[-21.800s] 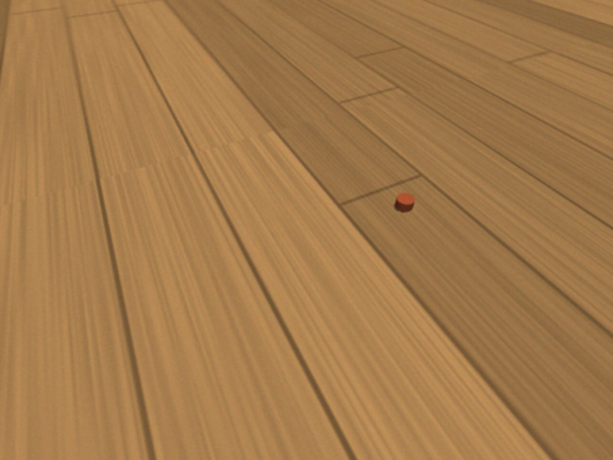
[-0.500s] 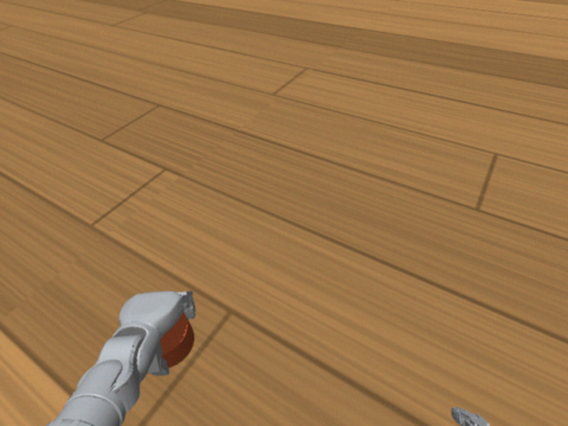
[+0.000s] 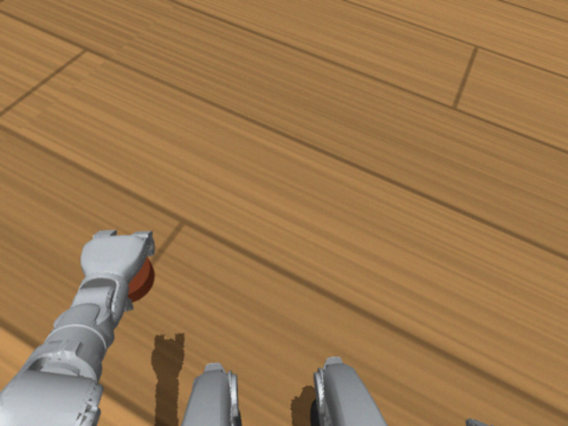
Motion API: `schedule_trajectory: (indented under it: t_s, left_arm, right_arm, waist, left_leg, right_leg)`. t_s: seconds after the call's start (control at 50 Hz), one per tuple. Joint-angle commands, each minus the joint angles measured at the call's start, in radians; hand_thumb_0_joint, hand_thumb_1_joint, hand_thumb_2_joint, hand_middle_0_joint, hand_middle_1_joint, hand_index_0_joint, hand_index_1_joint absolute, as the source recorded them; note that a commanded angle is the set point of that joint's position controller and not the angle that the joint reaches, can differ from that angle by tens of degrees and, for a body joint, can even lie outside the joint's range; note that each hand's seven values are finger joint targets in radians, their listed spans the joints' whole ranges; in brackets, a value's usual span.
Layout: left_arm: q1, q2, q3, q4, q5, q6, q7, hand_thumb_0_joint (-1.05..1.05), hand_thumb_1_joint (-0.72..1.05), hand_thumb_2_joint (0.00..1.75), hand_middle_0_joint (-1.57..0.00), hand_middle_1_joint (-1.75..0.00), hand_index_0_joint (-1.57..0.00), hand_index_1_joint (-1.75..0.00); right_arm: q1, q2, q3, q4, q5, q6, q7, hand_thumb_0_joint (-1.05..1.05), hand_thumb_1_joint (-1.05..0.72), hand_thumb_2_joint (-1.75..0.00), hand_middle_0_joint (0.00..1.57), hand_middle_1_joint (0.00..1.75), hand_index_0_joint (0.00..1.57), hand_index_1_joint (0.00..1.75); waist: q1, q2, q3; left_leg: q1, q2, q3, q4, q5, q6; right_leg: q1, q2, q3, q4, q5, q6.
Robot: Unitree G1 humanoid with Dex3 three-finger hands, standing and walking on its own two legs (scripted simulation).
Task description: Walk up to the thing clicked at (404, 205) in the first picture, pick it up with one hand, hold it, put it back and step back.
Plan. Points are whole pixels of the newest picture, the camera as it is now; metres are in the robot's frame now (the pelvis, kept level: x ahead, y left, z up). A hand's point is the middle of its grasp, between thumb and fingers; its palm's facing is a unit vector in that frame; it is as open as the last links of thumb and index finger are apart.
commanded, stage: crouch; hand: left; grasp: from above
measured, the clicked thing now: (124, 274) +0.40 +0.25 -0.13
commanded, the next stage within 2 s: lower in 1.30 s
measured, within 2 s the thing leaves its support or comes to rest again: neither
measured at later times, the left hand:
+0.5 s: hand (152, 300) +0.41 +0.26 -0.34, palm faces -0.46 -0.01 -0.89, open 10.7 cm
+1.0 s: hand (162, 300) +0.44 +0.27 -0.43, palm faces -0.46 -0.03 -0.89, open 10.6 cm
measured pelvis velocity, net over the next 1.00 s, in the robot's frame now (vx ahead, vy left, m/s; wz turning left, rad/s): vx -0.03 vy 0.00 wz -0.09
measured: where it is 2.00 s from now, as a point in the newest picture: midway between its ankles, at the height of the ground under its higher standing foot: outside the picture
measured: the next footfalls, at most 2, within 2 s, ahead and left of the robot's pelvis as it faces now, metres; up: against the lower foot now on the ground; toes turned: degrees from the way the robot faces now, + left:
none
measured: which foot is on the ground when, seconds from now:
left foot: down 0.00-1.00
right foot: down 0.00-1.00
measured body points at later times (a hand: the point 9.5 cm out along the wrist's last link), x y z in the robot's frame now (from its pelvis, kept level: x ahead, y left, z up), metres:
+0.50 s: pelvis -0.02 +0.00 -0.18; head +0.21 +0.05 +0.21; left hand +0.43 +0.26 -0.29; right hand +0.04 -0.27 -0.29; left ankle +0.06 +0.12 -0.60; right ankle +0.05 -0.14 -0.60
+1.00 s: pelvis -0.03 +0.00 -0.26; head +0.22 +0.04 +0.11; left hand +0.46 +0.27 -0.38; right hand +0.00 -0.28 -0.37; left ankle +0.06 +0.12 -0.60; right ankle +0.05 -0.14 -0.60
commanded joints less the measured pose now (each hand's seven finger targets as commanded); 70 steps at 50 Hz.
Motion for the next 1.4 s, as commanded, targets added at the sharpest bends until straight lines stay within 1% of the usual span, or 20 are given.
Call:
schedule_trajectory:
  t_s: [0.0, 0.02, 0.04, 0.12, 0.16, 0.18, 0.24, 0.36, 0.42, 0.44, 0.48, 0.56, 0.6, 0.64, 0.76, 0.92, 1.06, 1.18, 1.22, 1.38]
  left_arm:
    - [-0.383, 0.250, 0.077, -0.181, -0.026, 0.028, 0.039, 0.00, 0.40, 0.88, -0.71, -1.02, -0.77, -0.96]
    - [-0.347, 0.231, 0.070, -0.137, -0.026, 0.032, 0.029, 0.00, 0.41, 0.87, -0.72, -1.00, -0.78, -0.94]
    - [-0.378, 0.242, 0.077, -0.146, -0.030, 0.029, 0.023, 0.00, 0.39, 0.89, -0.72, -0.98, -0.77, -0.93]
    - [-0.396, 0.320, 0.120, -0.114, -0.020, 0.013, 0.003, 0.00, 0.36, 0.94, -0.71, -1.00, -0.76, -0.96]
    - [-0.407, 0.304, 0.119, -0.091, -0.025, -0.003, 0.000, 0.00, 0.37, 0.93, -0.71, -1.00, -0.76, -0.95]
    - [-0.472, 0.336, 0.130, -0.141, -0.020, -0.017, 0.001, 0.00, 0.38, 0.91, -0.71, -0.99, -0.76, -0.93]
    - [-0.473, 0.379, 0.150, -0.107, -0.002, -0.050, 0.005, 0.00, 0.41, 0.92, -0.75, -0.95, -0.79, -0.91]
    - [-0.522, 0.424, 0.189, -0.117, 0.040, -0.091, 0.046, 0.00, 0.47, 0.90, -0.80, -0.94, -0.85, -0.89]
    - [-0.547, 0.420, 0.193, -0.127, 0.047, -0.094, 0.059, 0.00, 0.49, 0.92, -0.83, -0.90, -0.87, -0.87]
    - [-0.541, 0.442, 0.205, -0.114, 0.056, -0.091, 0.062, 0.00, 0.49, 0.93, -0.84, -0.91, -0.87, -0.88]
    - [-0.552, 0.422, 0.202, -0.108, 0.054, -0.089, 0.066, 0.00, 0.52, 0.94, -0.85, -0.94, -0.89, -0.90]
    - [-0.538, 0.415, 0.200, -0.051, 0.051, -0.085, 0.067, 0.00, 0.55, 0.94, -0.88, -0.93, -0.92, -0.89]
    - [-0.567, 0.449, 0.208, -0.045, 0.049, -0.088, 0.064, 0.00, 0.57, 0.97, -0.90, -0.94, -0.93, -0.90]
    - [-0.547, 0.443, 0.206, -0.014, 0.046, -0.086, 0.056, 0.00, 0.58, 0.98, -0.89, -0.97, -0.93, -0.93]
    - [-0.587, 0.524, 0.240, 0.017, 0.058, -0.113, 0.050, 0.00, 0.59, 0.94, -0.88, -0.99, -0.93, -0.94]
    - [-0.617, 0.576, 0.262, 0.051, 0.090, -0.141, 0.063, 0.00, 0.55, 0.90, -0.86, -0.95, -0.90, -0.90]
    - [-0.655, 0.604, 0.257, 0.083, 0.087, -0.147, 0.069, 0.00, 0.51, 0.88, -0.81, -0.94, -0.86, -0.89]
    - [-0.669, 0.635, 0.265, 0.083, 0.087, -0.151, 0.070, 0.00, 0.51, 0.88, -0.83, -0.93, -0.87, -0.88]
    - [-0.666, 0.629, 0.262, 0.101, 0.088, -0.152, 0.069, 0.00, 0.50, 0.88, -0.82, -0.91, -0.86, -0.87]
    - [-0.636, 0.651, 0.269, 0.087, 0.088, -0.153, 0.067, 0.00, 0.53, 0.93, -0.87, -0.92, -0.89, -0.89]
  right_arm:
    - [0.096, -0.163, -0.053, -0.066, -0.014, -0.043, -0.011, 0.00, -0.89, -0.89, 0.20, 0.30, 0.20, 0.30]
    - [0.094, -0.161, -0.051, -0.059, -0.016, -0.044, -0.011, 0.00, -0.90, -0.89, 0.20, 0.30, 0.20, 0.30]
    - [0.093, -0.164, -0.051, -0.057, -0.018, -0.048, -0.011, 0.00, -0.90, -0.90, 0.20, 0.30, 0.20, 0.30]
    - [0.106, -0.167, -0.044, -0.059, -0.025, -0.056, -0.005, 0.00, -0.90, -0.90, 0.20, 0.30, 0.20, 0.30]
    - [0.108, -0.167, -0.037, -0.050, -0.031, -0.065, 0.002, 0.00, -0.89, -0.89, 0.20, 0.30, 0.20, 0.30]
    - [0.103, -0.167, -0.037, -0.050, -0.033, -0.070, 0.004, 0.00, -0.89, -0.89, 0.20, 0.30, 0.20, 0.30]
    - [0.108, -0.170, -0.025, -0.045, -0.037, -0.079, 0.015, 0.00, -0.89, -0.90, 0.20, 0.30, 0.20, 0.30]
    - [0.129, -0.191, -0.014, -0.017, -0.059, -0.098, 0.043, 0.00, -0.90, -0.90, 0.20, 0.30, 0.20, 0.30]
    - [0.144, -0.196, -0.015, -0.006, -0.072, -0.103, 0.062, 0.00, -0.90, -0.90, 0.20, 0.30, 0.20, 0.30]
    - [0.149, -0.200, -0.017, -0.003, -0.075, -0.102, 0.065, 0.00, -0.90, -0.90, 0.20, 0.30, 0.20, 0.30]
    - [0.153, -0.200, -0.016, 0.001, -0.085, -0.106, 0.077, 0.00, -0.90, -0.90, 0.20, 0.30, 0.20, 0.30]
    - [0.151, -0.200, -0.011, 0.000, -0.091, -0.103, 0.094, 0.00, -0.91, -0.90, 0.20, 0.30, 0.20, 0.30]
    - [0.151, -0.201, -0.009, -0.001, -0.092, -0.101, 0.100, 0.00, -0.91, -0.90, 0.20, 0.30, 0.20, 0.30]
    - [0.147, -0.198, -0.008, -0.003, -0.096, -0.102, 0.108, 0.00, -0.91, -0.90, 0.20, 0.30, 0.20, 0.30]
    - [0.139, -0.207, 0.005, -0.002, -0.101, -0.096, 0.122, 0.00, -0.91, -0.90, 0.20, 0.30, 0.20, 0.30]
    - [0.123, -0.215, 0.018, 0.007, -0.110, -0.083, 0.133, 0.00, -0.91, -0.90, 0.20, 0.30, 0.20, 0.30]
    - [0.132, -0.227, 0.037, 0.016, -0.119, -0.081, 0.137, 0.00, -0.90, -0.90, 0.20, 0.30, 0.20, 0.30]
    - [0.125, -0.238, 0.048, 0.020, -0.124, -0.080, 0.135, 0.00, -0.90, -0.90, 0.20, 0.30, 0.20, 0.30]
    - [0.131, -0.244, 0.054, 0.025, -0.126, -0.081, 0.136, 0.00, -0.90, -0.90, 0.20, 0.30, 0.20, 0.30]
    - [0.118, -0.249, 0.065, 0.024, -0.128, -0.077, 0.141, 0.00, -0.91, -0.90, 0.20, 0.30, 0.20, 0.30]
  waist:
    - [0.007, 0.143, -0.585]
    - [-0.002, 0.134, -0.570]
    - [-0.009, 0.130, -0.573]
    - [-0.026, 0.094, -0.583]
    - [-0.040, 0.086, -0.569]
    - [-0.040, 0.109, -0.602]
    - [-0.050, 0.105, -0.596]
    - [-0.049, 0.232, -0.708]
    - [-0.056, 0.277, -0.745]
    - [-0.053, 0.280, -0.750]
    - [-0.064, 0.306, -0.732]
    - [-0.077, 0.269, -0.675]
    - [-0.081, 0.247, -0.687]
    - [-0.086, 0.222, -0.655]
    - [-0.093, 0.207, -0.630]
    - [-0.080, 0.280, -0.635]
    - [-0.113, 0.257, -0.594]
    - [-0.107, 0.302, -0.591]
    - [-0.119, 0.285, -0.555]
    - [-0.109, 0.330, -0.574]
  left_leg:
    - [0.291, -0.027, -0.014, -0.050, 0.148, 0.002]
    - [0.253, -0.026, -0.014, -0.021, 0.148, 0.004]
    - [0.226, -0.026, -0.024, -0.002, 0.122, 0.002]
    - [0.076, -0.033, -0.024, 0.093, 0.007, 0.015]
    - [0.008, -0.037, -0.029, 0.140, -0.029, 0.020]
    - [-0.012, -0.038, -0.030, 0.158, -0.053, 0.021]
    - [-0.075, -0.042, -0.038, 0.219, -0.100, 0.023]
    - [-0.005, -0.033, -0.065, 0.314, 0.028, 0.005]
    - [0.011, -0.030, -0.055, 0.381, 0.124, 0.004]
    - [0.010, -0.029, -0.052, 0.401, 0.143, 0.005]
    - [0.017, -0.024, -0.068, 0.419, 0.179, -0.004]
    - [-0.086, -0.026, -0.045, 0.476, 0.147, 0.009]
    - [-0.142, -0.030, -0.020, 0.523, 0.136, 0.023]
    - [-0.184, -0.030, -0.018, 0.546, 0.115, 0.025]
    - [-0.300, -0.029, -0.008, 0.612, 0.070, 0.032]
    - [-0.312, -0.026, -0.019, 0.652, 0.042, 0.020]
    - [-0.392, -0.024, -0.018, 0.707, -0.005, 0.029]
    - [-0.398, -0.023, -0.028, 0.727, -0.014, 0.023]
    - [-0.412, -0.023, -0.035, 0.735, -0.026, 0.022]
    - [-0.400, -0.021, -0.039, 0.764, 0.033, 0.015]
  right_leg:
    - [0.021, 0.020, -0.047, -0.012, 0.149, -0.068]
    - [-0.014, 0.019, -0.050, 0.014, 0.145, -0.068]
    - [-0.053, 0.020, -0.052, 0.037, 0.123, -0.068]
    - [-0.128, 0.015, -0.054, 0.110, 0.038, -0.066]
    - [-0.194, 0.014, -0.056, 0.149, 0.007, -0.065]
    - [-0.214, 0.016, -0.056, 0.169, -0.012, -0.066]
    - [-0.291, 0.016, -0.060, 0.219, -0.058, -0.066]
    - [-0.431, 0.006, -0.085, 0.364, 0.027, -0.071]
    - [-0.462, 0.004, -0.085, 0.412, 0.092, -0.070]
    - [-0.469, 0.005, -0.087, 0.424, 0.103, -0.068]
    - [-0.512, -0.002, -0.094, 0.466, 0.116, -0.068]
    - [-0.519, 0.008, -0.099, 0.481, 0.119, -0.064]
    - [-0.487, 0.020, -0.094, 0.486, 0.135, -0.060]
    - [-0.496, 0.019, -0.096, 0.500, 0.123, -0.058]
    - [-0.494, 0.031, -0.099, 0.554, 0.109, -0.053]
    - [-0.591, 0.039, -0.119, 0.640, 0.070, -0.066]
    - [-0.614, 0.044, -0.131, 0.665, 0.043, -0.061]
    - [-0.655, 0.045, -0.143, 0.708, 0.035, -0.064]
    - [-0.681, 0.042, -0.147, 0.717, 0.027, -0.064]
    - [-0.682, 0.047, -0.158, 0.765, 0.077, -0.064]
